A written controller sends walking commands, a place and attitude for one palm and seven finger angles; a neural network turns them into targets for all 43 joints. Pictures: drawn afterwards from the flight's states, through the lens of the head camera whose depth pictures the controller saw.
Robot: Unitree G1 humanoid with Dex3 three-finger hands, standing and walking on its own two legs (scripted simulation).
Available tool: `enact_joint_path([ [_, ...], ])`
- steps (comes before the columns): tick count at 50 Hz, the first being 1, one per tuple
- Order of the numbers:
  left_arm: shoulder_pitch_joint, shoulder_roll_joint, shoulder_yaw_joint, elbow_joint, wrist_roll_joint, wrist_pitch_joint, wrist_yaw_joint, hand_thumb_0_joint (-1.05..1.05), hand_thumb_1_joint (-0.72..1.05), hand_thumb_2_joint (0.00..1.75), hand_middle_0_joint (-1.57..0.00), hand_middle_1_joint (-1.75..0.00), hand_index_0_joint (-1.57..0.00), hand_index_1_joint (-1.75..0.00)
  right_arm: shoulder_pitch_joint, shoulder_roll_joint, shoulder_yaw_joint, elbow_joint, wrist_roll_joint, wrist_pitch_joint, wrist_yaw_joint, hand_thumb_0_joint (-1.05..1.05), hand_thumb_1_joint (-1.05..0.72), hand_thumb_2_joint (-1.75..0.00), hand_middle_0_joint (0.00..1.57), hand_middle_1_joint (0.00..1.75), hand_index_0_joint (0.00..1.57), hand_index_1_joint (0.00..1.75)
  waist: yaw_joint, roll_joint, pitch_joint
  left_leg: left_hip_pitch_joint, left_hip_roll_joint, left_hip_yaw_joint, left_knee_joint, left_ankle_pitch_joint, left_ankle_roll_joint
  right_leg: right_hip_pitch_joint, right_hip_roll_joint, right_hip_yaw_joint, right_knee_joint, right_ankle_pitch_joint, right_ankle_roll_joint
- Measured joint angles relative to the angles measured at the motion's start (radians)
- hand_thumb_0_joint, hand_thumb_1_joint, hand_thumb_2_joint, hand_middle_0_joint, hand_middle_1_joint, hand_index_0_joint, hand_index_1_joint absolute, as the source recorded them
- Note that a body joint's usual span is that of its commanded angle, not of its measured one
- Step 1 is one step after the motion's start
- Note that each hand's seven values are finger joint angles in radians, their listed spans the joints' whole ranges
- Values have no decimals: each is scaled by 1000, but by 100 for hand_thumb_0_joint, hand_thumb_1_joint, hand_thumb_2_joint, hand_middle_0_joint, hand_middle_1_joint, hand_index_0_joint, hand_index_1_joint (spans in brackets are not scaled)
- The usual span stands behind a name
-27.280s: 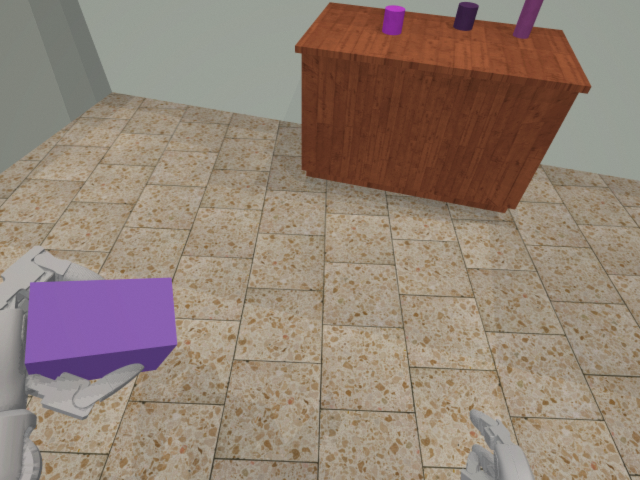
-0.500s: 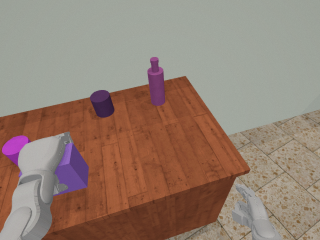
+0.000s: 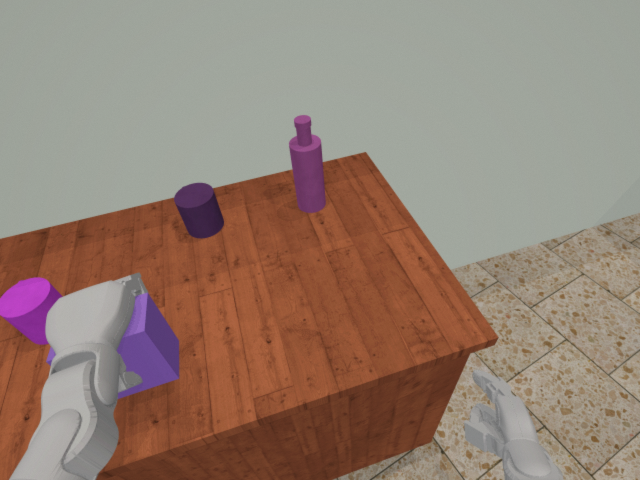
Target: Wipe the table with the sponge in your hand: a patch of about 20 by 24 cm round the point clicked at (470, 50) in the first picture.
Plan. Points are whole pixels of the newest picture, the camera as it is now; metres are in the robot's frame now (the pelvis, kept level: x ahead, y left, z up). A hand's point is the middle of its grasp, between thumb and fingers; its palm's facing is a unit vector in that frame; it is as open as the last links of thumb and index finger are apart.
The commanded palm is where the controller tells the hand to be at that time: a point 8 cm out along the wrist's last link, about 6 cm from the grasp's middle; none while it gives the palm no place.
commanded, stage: move the sponge above the wiping area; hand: left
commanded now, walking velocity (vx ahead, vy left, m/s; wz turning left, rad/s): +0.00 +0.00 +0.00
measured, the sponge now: (127, 357) +0.23 +0.31 +0.03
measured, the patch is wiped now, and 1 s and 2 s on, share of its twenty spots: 0.00 0.00 0.00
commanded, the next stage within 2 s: none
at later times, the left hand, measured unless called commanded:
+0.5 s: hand (147, 342) +0.24 +0.28 +0.04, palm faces -0.06 -0.13 -0.99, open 10.5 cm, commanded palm +0.22 +0.27 +0.11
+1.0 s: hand (165, 353) +0.24 +0.26 +0.02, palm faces -0.11 -0.14 -0.98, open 10.5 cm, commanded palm +0.22 +0.26 +0.09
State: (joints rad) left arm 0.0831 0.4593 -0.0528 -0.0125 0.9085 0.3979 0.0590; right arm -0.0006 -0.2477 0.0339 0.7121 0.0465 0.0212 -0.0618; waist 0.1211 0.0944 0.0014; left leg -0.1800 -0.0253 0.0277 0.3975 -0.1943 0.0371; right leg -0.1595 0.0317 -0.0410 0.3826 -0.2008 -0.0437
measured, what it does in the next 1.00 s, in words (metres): stands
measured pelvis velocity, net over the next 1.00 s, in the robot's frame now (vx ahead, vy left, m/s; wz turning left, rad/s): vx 0.01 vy -0.01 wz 0.00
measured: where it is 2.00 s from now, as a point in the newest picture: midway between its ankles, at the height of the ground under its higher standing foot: outside the picture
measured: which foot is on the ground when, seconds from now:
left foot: down 0.00-1.00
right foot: down 0.00-1.00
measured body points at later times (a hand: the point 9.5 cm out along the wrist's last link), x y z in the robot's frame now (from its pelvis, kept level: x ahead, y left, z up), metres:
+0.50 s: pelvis +0.01 +0.00 +0.00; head +0.01 -0.04 +0.45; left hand +0.24 +0.28 +0.09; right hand +0.26 -0.20 -0.09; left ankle +0.01 +0.09 -0.74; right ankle +0.00 -0.09 -0.74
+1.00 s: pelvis +0.01 -0.01 +0.00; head +0.01 -0.05 +0.45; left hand +0.24 +0.26 +0.07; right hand +0.25 -0.22 -0.09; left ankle +0.01 +0.09 -0.74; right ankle +0.00 -0.09 -0.74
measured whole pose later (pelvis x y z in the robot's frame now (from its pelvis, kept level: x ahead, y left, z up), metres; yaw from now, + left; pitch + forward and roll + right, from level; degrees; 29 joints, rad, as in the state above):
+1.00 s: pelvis +0.01 -0.01 +0.00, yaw +0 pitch +0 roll +0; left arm 0.07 0.38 -0.16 0.09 0.94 0.40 0.09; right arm 0.01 -0.26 0.01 0.71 0.05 0.04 -0.05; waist 0.11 0.09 -0.02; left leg -0.21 -0.02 0.02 0.43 -0.22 0.02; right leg -0.19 0.04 -0.05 0.41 -0.23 -0.06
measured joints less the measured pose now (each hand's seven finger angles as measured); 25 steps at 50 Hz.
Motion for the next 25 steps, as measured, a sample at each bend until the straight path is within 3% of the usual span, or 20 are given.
enact_joint_path([
  [3, -1, -7, -16, 8, 0, 14, -24, -1, -54, 103, -68, -132, -71, -131, 2, -8, -2, -8, 0, 1, 0, 1, -90, -90, 20, 30, 20, 30, -3, 3, 0, -3, -3, -3, 1, 0, 3, -1, -3, -3, 0, -1, 2],
  [7, 0, -24, -53, 5, 8, -26, -40, -1, -54, 103, -68, -132, -71, -131, 11, -13, -10, -13, -6, -8, -1, 1, -90, -90, 20, 30, 20, 30, 2, 3, 1, -10, -6, -7, 6, -3, 6, -6, -6, -6, 3, -5, 4],
  [13, 12, -37, -71, -19, 43, -82, 8, -1, -54, 103, -68, -132, -72, -131, 18, -1, -15, -8, -16, -10, 6, 1, -91, -90, 20, 30, 20, 30, 10, -7, -6, -12, -3, 3, 10, -11, 4, -13, -3, 4, 10, -10, 3],
  [19, -4, -54, -61, -1, 36, -4, 58, -1, -54, 103, -68, -132, -72, -131, 11, 3, -12, 1, -3, 8, 19, 1, -91, -90, 20, 30, 20, 30, 5, -1, -19, -14, -4, 4, 8, -13, 2, -17, -3, 5, 13, -14, 3],
  [25, -21, -70, -94, 41, 26, 62, 16, -1, -54, 103, -68, -132, -72, -131, 1, -4, -7, -7, 5, 21, 17, 1, -91, -90, 20, 30, 20, 30, -3, 4, -18, -16, -8, -6, 6, -10, 3, -19, -7, -4, 17, -18, 3],
])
